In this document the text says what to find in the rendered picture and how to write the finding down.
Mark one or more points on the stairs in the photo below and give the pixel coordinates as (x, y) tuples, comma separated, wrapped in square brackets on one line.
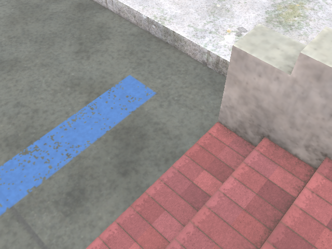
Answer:
[(226, 193)]

